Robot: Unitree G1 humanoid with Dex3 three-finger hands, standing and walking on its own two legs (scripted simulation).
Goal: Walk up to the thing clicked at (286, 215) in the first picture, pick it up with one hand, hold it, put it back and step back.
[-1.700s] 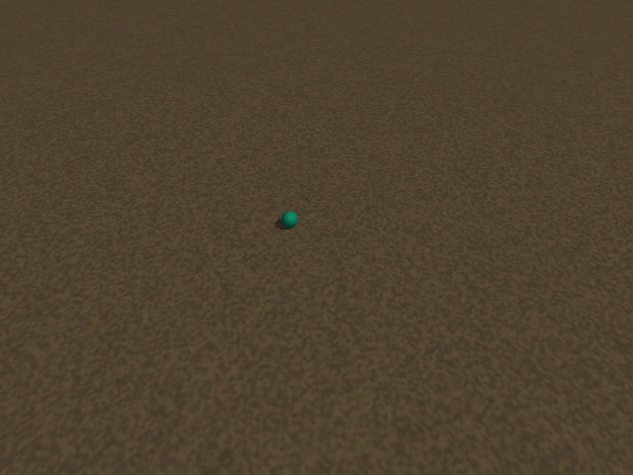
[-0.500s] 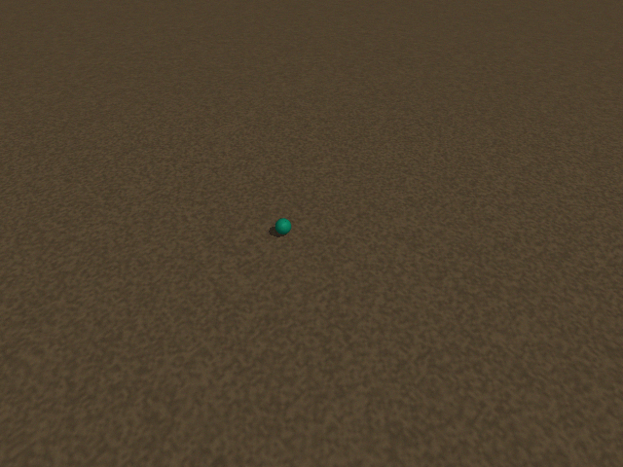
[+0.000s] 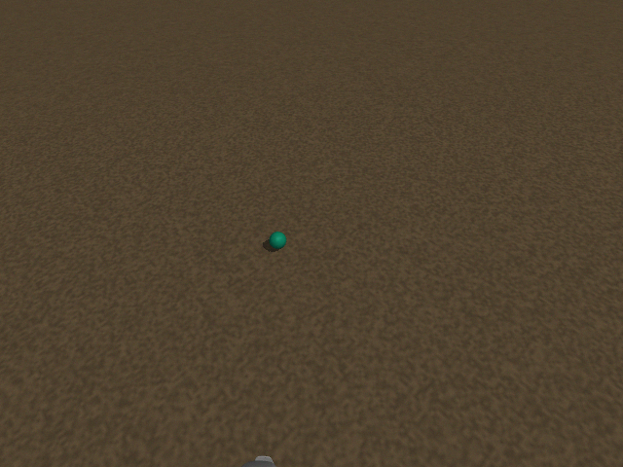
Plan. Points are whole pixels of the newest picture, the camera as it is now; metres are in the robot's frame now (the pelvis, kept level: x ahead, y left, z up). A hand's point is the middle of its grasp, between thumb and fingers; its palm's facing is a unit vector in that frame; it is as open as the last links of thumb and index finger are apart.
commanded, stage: walk up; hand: left
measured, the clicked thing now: (277, 240) +1.14 +0.24 -0.74
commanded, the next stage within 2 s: none
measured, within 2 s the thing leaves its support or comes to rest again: neither
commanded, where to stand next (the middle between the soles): +0.78 +0.02 m, yaw -3 degrees
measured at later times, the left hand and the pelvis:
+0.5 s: hand (164, 357) +0.33 +0.29 -0.14, palm faces -0.12 -0.90 -0.41, open 7.4 cm; pelvis +0.24 +0.00 -0.02, yaw -3 degrees
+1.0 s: hand (180, 294) +0.48 +0.31 -0.17, palm faces -0.07 -0.92 -0.38, open 7.4 cm; pelvis +0.45 +0.03 -0.02, yaw -2 degrees
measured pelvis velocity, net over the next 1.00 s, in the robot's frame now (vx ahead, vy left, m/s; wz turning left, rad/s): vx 0.45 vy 0.03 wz -0.03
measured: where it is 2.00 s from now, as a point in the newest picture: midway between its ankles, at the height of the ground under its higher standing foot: (322, 327)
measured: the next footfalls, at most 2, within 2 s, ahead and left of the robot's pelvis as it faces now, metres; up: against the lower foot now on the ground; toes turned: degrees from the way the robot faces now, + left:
left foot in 0.12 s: +0.23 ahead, +0.15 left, +0.00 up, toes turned +4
right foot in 0.52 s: +0.39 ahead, -0.13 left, +0.00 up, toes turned -7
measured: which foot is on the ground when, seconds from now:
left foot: up 0.00-0.10, down 0.12-0.54, up 0.56-0.90, down 0.92-1.00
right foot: down 0.00-0.16, up 0.18-0.50, down 0.52-0.94, up 0.96-1.00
